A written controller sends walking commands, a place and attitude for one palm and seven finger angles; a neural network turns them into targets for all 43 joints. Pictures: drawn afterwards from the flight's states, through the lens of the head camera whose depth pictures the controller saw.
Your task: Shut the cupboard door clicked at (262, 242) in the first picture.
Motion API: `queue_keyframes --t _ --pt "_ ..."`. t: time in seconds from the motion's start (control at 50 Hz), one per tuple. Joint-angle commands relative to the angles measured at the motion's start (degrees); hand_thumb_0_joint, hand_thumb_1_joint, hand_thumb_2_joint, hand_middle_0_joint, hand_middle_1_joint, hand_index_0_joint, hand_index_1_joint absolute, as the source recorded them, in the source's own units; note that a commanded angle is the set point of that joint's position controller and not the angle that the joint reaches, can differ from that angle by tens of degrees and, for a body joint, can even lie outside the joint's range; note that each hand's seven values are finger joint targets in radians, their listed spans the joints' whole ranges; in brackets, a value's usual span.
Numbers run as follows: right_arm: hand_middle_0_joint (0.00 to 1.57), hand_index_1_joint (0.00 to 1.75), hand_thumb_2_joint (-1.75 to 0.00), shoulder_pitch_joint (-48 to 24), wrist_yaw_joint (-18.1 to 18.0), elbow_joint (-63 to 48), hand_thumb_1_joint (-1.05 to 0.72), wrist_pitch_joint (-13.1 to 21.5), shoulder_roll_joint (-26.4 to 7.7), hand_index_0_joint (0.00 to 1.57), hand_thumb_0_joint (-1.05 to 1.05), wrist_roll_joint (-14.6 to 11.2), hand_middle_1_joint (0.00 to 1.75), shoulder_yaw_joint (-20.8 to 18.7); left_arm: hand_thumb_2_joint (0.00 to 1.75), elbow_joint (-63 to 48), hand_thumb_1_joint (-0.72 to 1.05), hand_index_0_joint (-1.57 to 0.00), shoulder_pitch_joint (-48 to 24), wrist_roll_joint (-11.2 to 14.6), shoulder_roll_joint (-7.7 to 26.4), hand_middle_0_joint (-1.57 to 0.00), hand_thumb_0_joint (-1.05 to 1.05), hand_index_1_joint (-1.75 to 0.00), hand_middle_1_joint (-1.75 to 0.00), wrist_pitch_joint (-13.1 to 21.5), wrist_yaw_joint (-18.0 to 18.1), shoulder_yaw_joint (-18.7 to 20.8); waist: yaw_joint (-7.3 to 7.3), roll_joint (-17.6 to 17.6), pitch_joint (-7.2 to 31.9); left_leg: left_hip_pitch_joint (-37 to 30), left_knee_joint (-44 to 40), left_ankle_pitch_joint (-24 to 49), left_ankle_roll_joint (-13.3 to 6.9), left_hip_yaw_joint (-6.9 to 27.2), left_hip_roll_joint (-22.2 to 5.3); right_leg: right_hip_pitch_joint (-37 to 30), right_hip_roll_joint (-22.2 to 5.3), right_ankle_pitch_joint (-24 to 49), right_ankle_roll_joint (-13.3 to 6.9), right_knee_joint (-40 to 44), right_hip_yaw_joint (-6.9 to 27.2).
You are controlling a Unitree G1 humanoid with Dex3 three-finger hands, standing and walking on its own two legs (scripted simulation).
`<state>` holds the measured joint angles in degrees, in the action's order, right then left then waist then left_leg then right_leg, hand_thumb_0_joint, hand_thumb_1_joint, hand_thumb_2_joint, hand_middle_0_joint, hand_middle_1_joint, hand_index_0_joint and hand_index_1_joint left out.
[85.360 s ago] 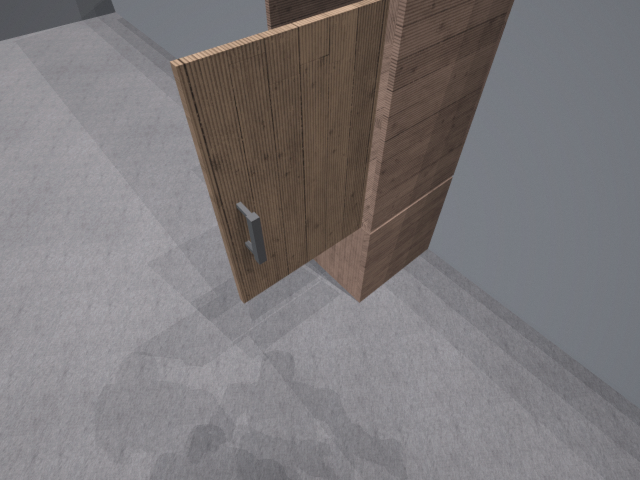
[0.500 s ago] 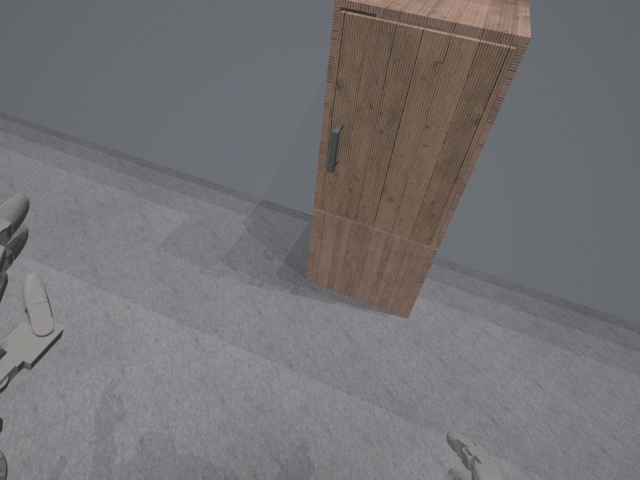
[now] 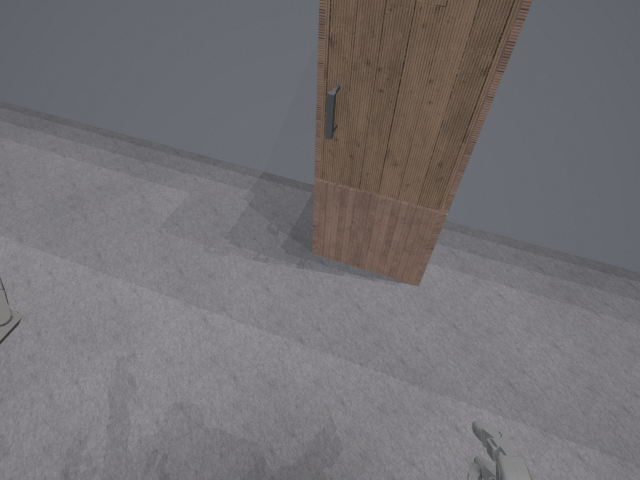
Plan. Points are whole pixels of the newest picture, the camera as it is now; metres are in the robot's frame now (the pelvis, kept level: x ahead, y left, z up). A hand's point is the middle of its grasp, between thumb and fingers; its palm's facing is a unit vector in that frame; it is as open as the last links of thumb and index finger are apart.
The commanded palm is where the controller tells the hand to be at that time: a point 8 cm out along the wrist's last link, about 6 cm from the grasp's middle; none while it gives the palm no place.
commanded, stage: stop stepping back and stand still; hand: left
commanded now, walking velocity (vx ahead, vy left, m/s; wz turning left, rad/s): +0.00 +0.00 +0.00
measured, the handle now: (332, 112) +0.99 -0.02 -0.07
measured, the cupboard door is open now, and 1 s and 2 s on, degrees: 0 0 0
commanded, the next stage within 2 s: let the arm hang, fingers relaxed in 1.28 s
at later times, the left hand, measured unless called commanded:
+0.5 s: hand (59, 269) +0.27 +0.25 +0.19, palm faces +0.33 -0.77 -0.54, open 7.4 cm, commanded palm +0.20 +0.29 +0.19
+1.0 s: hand out of the picture +0.19 +0.29 +0.18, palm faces +0.44 -0.79 -0.43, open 7.4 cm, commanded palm +0.14 +0.32 +0.19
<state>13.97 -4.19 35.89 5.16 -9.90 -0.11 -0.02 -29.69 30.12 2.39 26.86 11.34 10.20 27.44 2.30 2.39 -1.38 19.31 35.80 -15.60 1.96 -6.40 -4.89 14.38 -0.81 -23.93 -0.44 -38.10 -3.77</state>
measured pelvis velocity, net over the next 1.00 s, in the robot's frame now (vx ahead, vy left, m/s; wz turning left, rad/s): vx -0.01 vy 0.02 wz -0.01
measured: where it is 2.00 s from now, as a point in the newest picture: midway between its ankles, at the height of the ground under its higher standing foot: outside the picture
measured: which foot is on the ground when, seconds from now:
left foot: down 0.00-1.00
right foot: down 0.00-1.00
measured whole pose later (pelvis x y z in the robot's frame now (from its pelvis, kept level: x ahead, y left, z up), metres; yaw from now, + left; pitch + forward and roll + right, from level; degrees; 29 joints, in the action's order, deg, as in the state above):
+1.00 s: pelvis -0.01 +0.02 +0.02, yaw -1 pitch +0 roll -1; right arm 15.4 -4.3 35.1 2.4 -10.8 -0.8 1.6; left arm -25.6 31.4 2.7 22.8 9.4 9.7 23.1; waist 0.4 -0.6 1.7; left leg 17.3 28.3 -10.8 -0.7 -3.5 -2.7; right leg 9.2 1.0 -15.3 -0.6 -24.7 -3.7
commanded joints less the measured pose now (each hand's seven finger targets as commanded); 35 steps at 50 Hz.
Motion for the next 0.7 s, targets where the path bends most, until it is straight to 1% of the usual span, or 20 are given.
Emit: queue_keyframes --t 0.0,0.02,0.04,0.06,0.08,0.12,0.14,0.16,0.2,0.22,0.26,0.28,0.32,0.38,0.5,0.52,0.58,0.62,0.64,0.68 --pt "0.2 0.3 -0.9 -4.1 0.7 -8.2 -0.9 2.5 -8.0 0.2 0.0 -0.8 0.3 -3.0 0.9 -8.9 0.9 -0.2 3.6 0.4 8.4 -0.2 0.0 -0.3 -0.3 3.2 0.8 7.3 -1.46 1.9 4.5 7.5 2.2 -7.3 -2.5 1.3 0.6 -6.0 -7.8 7.3 -4.1 17.5 16.0" --pt "0.2 0.3 -0.9 -4.3 1.0 -8.3 -0.9 2.0 -8.0 0.2 0.0 -1.1 0.3 -3.2 0.9 -7.7 0.9 -0.2 5.0 0.6 8.5 -0.2 0.0 -0.3 -0.3 2.6 1.0 6.7 -1.55 9.0 4.5 10.6 10.1 -4.5 -1.4 1.7 2.5 -7.5 -13.9 15.3 -7.2 20.4 25.0" --pt "0.2 0.3 -0.9 -4.5 1.3 -8.1 -0.9 1.7 -8.1 0.2 0.0 -1.0 0.3 -3.0 0.9 -7.8 0.9 -0.2 3.5 0.8 7.6 -0.2 0.0 -0.3 -0.3 2.9 1.1 5.7 -1.47 8.1 3.7 13.4 11.9 -6.8 -1.0 3.7 2.0 -11.4 -16.2 29.8 -9.7 18.4 24.4" --pt "0.2 0.3 -0.9 -4.8 1.4 -7.7 -0.9 1.6 -7.6 0.2 0.0 -0.9 0.3 -2.4 0.9 -8.3 0.9 -0.2 1.5 0.6 8.6 -0.2 0.0 -0.3 -0.3 3.5 1.3 6.3 -1.52 5.7 4.3 13.2 10.0 -9.0 -1.3 4.4 1.5 -13.8 -16.1 40.3 -9.7 15.1 21.0" --pt "0.2 0.3 -0.9 -4.5 1.2 -7.2 -0.9 1.5 -7.2 0.2 0.0 -0.8 0.3 -1.9 0.9 -7.1 0.9 -0.2 0.9 0.3 8.3 -0.2 0.0 -0.3 -0.3 3.8 1.4 6.1 -1.28 4.8 5.1 10.8 4.4 -7.6 -1.9 4.3 1.4 -15.1 -14.7 46.1 -8.5 11.6 16.6" --pt "0.2 0.3 -0.9 -5.0 0.5 -6.9 -0.9 1.2 -7.5 0.2 0.0 -0.7 0.3 -2.0 0.9 -7.4 0.9 -0.2 -1.6 0.1 8.3 -0.2 0.0 -0.3 -0.3 3.8 1.5 5.4 -0.69 1.4 8.3 -0.8 -7.5 8.7 -2.6 2.7 3.0 -13.3 -10.0 47.0 -3.8 5.6 9.2" --pt "0.2 0.3 -0.9 -5.3 0.1 -7.3 -0.9 1.2 -8.1 0.2 0.0 -0.8 0.3 -2.6 0.9 -7.9 0.9 -0.2 -1.8 0.3 8.1 -0.2 0.0 -0.3 -0.3 3.9 1.2 4.9 -0.98 -1.0 10.3 -9.4 -9.4 22.0 -3.9 4.8 1.0 -8.7 -6.5 43.6 -0.8 2.5 6.2" --pt "0.2 0.3 -0.9 -5.4 -0.1 -7.7 -0.9 1.2 -8.8 0.2 0.0 -1.0 0.3 -3.1 0.9 -9.0 0.9 -0.2 -2.1 0.4 8.3 -0.2 0.0 -0.3 -0.3 3.9 0.9 4.6 -1.49 -4.3 12.0 -15.6 -8.7 32.8 -5.5 8.6 -3.4 -4.2 -3.8 37.2 1.3 1.0 4.2" --pt "0.2 0.3 -0.9 -5.1 0.0 -8.3 -0.9 1.1 -8.2 0.2 0.0 -0.9 0.3 -2.6 0.9 -9.3 0.9 -0.2 -1.6 -0.1 7.9 -0.2 0.0 -0.3 -0.3 3.3 0.5 3.7 -1.52 -7.7 10.4 -17.4 -7.5 46.5 -6.8 11.7 -6.3 -0.6 -0.6 27.0 1.9 2.9 2.6" --pt "0.2 0.3 -0.9 -5.7 0.2 -8.4 -0.9 1.4 -8.2 0.2 0.0 -0.9 0.3 -2.4 0.9 -10.3 0.9 -0.2 -1.8 -0.5 8.5 -0.2 0.0 -0.3 -0.3 3.1 0.2 3.9 -1.86 -8.5 8.9 -15.4 -7.4 45.9 -5.8 10.9 -6.2 -1.4 -0.6 24.6 1.6 6.5 2.5" --pt "0.2 0.3 -0.9 -5.1 0.4 -9.2 -0.9 1.3 -8.5 0.2 0.0 -1.4 0.3 -2.6 0.9 -12.6 0.9 -0.2 0.2 -0.3 8.0 -0.2 0.0 -0.3 -0.3 3.1 0.0 4.0 -1.66 -8.6 9.0 -13.2 -5.9 45.1 -3.6 7.4 -4.5 -5.1 -0.9 32.7 0.7 9.4 2.4" --pt "0.2 0.3 -0.9 -5.0 0.3 -9.6 -0.9 1.0 -8.5 0.2 0.0 -1.4 0.3 -2.5 0.9 -12.6 0.9 -0.2 2.0 0.1 8.5 -0.2 0.0 -0.3 -0.3 3.0 0.1 5.0 -1.68 -7.7 10.0 -12.1 -5.0 45.0 -3.1 6.6 -4.0 -7.0 -1.4 37.7 0.6 9.5 2.8" --pt "0.2 0.3 -0.9 -4.7 0.3 -10.3 -0.9 0.7 -8.7 0.2 0.0 -1.5 0.3 -2.7 0.9 -14.3 0.9 -0.2 4.3 0.5 9.6 -0.2 0.0 -0.3 -0.3 3.0 0.0 6.4 -1.71 -9.8 12.5 -11.0 -3.7 45.5 -2.4 5.4 -3.2 -9.4 -2.6 45.1 0.2 8.4 3.5" --pt "0.2 0.3 -0.9 -4.8 0.0 -11.3 -0.9 -0.2 -8.1 0.2 0.0 -1.6 0.3 -2.4 0.9 -13.1 0.9 -0.2 7.3 1.5 9.4 -0.2 0.0 -0.3 -0.3 2.7 0.1 7.4 -1.81 -8.6 14.4 -9.6 -3.6 41.0 -2.0 4.4 -2.8 -10.9 -3.2 48.7 0.4 8.4 4.4" --pt "0.2 0.3 -0.9 -5.2 -0.8 -11.7 -0.9 -1.2 -8.5 0.2 0.0 -1.7 0.3 -2.1 0.9 -9.1 0.9 -0.2 7.4 1.7 8.0 -0.2 0.0 -0.3 -0.3 1.5 0.2 6.0 -1.63 -5.1 13.0 -6.5 -4.6 30.2 -1.9 3.9 -1.5 -10.7 -4.7 49.7 0.8 10.3 5.9" --pt "0.2 0.3 -0.9 -5.2 -1.0 -11.5 -0.9 -1.1 -8.5 0.2 0.0 -1.7 0.3 -2.1 0.9 -8.6 0.9 -0.2 7.1 1.6 8.9 -0.2 0.0 -0.3 -0.3 1.3 0.3 6.4 -1.67 -4.5 13.3 -6.4 -4.5 29.3 -2.0 4.1 -1.4 -11.0 -5.1 50.3 0.9 10.5 5.8" --pt "0.2 0.3 -0.9 -5.3 -1.2 -11.4 -0.9 -1.4 -8.7 0.2 0.0 -1.7 0.3 -2.1 0.9 -8.3 0.9 -0.2 4.0 1.3 7.4 -0.2 0.0 -0.3 -0.3 0.7 0.5 3.7 -1.42 -3.4 12.4 -7.5 -4.0 26.9 -2.2 3.9 -1.0 -8.9 -5.7 49.3 1.0 11.4 7.1" --pt "0.2 0.3 -0.9 -5.6 -1.3 -11.0 -0.9 -1.5 -8.8 0.2 0.0 -1.6 0.3 -2.1 0.9 -9.1 0.9 -0.2 1.5 0.8 8.9 -0.2 0.0 -0.3 -0.3 0.5 0.9 4.2 -1.5 -2.5 12.7 -7.2 -3.2 26.0 -2.4 3.8 -0.5 -9.5 -6.6 51.7 1.2 11.4 7.4" --pt "0.2 0.3 -0.9 -5.9 -1.3 -11.2 -0.9 -1.7 -8.5 0.2 0.0 -1.7 0.3 -2.1 0.9 -8.8 0.9 -0.2 1.2 0.7 7.7 -0.2 0.0 -0.3 -0.3 0.2 0.9 2.8 -1.45 -1.1 11.9 -7.0 -2.5 24.4 -2.4 3.5 0.1 -9.3 -6.9 52.8 1.4 11.6 8.0" --pt "0.2 0.3 -0.9 -6.0 -1.2 -11.3 -0.9 -1.8 -8.3 0.2 0.0 -1.6 0.3 -2.1 0.9 -9.9 0.9 -0.2 0.0 0.5 7.8 -0.2 0.0 -0.3 -0.3 0.0 0.9 2.5 -1.6 -1.3 10.6 -6.9 -3.4 20.2 -2.5 4.0 0.6 -7.2 -7.1 45.3 0.7 12.8 8.0"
